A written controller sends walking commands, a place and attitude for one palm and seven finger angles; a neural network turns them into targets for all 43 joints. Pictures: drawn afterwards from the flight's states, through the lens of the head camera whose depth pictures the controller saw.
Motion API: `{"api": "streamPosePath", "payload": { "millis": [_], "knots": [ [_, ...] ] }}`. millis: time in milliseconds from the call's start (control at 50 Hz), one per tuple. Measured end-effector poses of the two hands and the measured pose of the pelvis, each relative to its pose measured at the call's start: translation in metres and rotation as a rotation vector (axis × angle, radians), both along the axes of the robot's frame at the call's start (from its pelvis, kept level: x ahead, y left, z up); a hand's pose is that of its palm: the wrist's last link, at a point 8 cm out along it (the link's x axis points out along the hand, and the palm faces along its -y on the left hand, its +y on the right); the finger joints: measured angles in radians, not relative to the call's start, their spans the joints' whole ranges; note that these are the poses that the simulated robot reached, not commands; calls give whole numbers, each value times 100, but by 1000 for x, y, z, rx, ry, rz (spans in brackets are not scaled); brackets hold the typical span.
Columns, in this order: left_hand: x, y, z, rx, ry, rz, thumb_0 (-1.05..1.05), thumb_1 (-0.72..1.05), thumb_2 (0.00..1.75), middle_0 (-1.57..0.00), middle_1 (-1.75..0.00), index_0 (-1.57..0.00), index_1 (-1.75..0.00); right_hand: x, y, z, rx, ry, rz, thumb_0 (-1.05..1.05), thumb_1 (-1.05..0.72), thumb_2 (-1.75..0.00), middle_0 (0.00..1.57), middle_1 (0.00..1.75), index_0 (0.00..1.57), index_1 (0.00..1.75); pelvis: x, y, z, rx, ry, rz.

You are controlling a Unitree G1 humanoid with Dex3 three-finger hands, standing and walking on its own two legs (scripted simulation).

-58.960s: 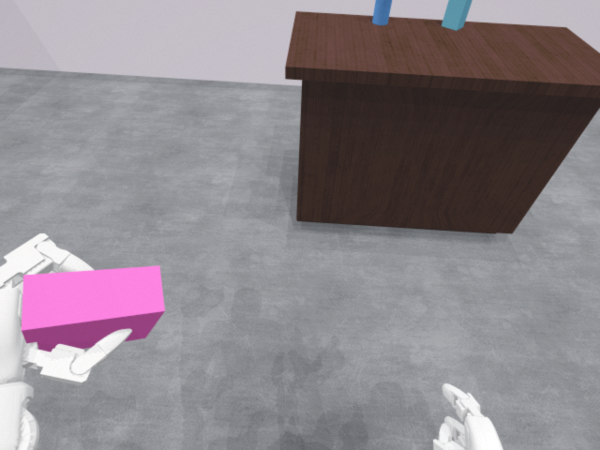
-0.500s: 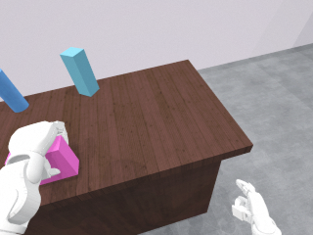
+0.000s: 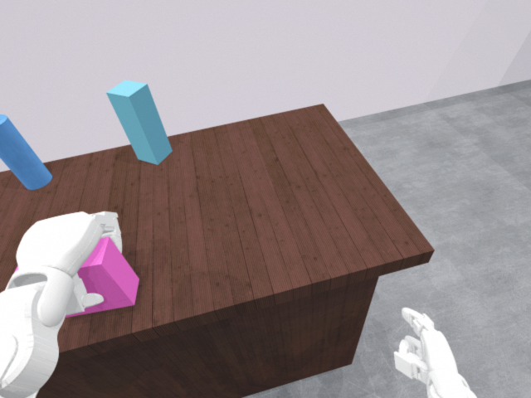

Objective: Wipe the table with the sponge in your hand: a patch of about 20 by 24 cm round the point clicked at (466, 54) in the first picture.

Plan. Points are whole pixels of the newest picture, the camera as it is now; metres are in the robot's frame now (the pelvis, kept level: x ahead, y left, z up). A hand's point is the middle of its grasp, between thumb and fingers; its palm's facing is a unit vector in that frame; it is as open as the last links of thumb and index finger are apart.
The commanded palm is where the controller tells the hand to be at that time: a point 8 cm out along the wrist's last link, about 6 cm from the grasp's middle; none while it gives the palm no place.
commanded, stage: move the sponge above the wiping area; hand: left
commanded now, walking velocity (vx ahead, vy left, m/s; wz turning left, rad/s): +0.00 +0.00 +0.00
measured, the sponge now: (88, 285) +0.21 +0.31 +0.08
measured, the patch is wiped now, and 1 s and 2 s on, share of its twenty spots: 0.00 0.00 0.00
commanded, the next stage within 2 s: none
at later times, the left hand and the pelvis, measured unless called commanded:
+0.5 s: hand (92, 251) +0.24 +0.29 +0.13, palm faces +0.04 -0.05 -1.00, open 9.1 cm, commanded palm +0.21 +0.30 +0.22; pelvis -0.01 +0.00 +0.00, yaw +0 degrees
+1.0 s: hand (79, 227) +0.25 +0.29 +0.17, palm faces +0.19 +0.00 -0.98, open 9.1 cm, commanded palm +0.20 +0.29 +0.22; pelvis +0.00 -0.01 +0.00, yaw -1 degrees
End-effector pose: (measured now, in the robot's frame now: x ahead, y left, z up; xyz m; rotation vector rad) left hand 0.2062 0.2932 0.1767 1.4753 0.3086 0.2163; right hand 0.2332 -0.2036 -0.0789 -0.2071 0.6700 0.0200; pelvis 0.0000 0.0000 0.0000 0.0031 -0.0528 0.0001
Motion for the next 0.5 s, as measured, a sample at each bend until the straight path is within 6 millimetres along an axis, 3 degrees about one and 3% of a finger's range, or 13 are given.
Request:
{"api": "streamPosePath", "payload": {
  "millis": [80, 220, 300, 400, 500],
  "knots": [
    [-1, -1, 13, 49, -101, -42, 0, -46, 110, -84, -142, -84, -143, -1, 7, 2, -11, 6, 18, 2, -90, -90, 20, 30, 20, 30, -1, -1, 1, -3, -13, 0],
    [6, 32, 42, 56, -215, 144, 0, -46, 110, -84, -143, -84, -143, 0, 17, 3, 32, 9, 24, 2, -90, -90, 20, 30, 20, 30, -7, 1, 2, -3, -9, -1],
    [7, 29, 30, 12, -126, 171, 0, -45, 110, -84, -143, -84, -144, 2, 19, 4, 52, -10, 16, 2, -90, -90, 20, 30, 20, 30, -9, 4, 2, -1, 1, 2],
    [7, -1, 1, -17, -5, 33, 0, -45, 110, -84, -143, -84, -144, 2, 19, 6, 37, -26, 20, 2, -90, -90, 20, 30, 20, 30, -9, 7, 1, 1, 1, 0],
    [8, -7, 11, 41, -90, -58, 0, -46, 109, -84, -143, -85, -143, -3, 18, 6, 6, -6, 33, 2, -90, -90, 20, 30, 20, 30, -8, 4, 2, 0, -14, -6]
  ]
}}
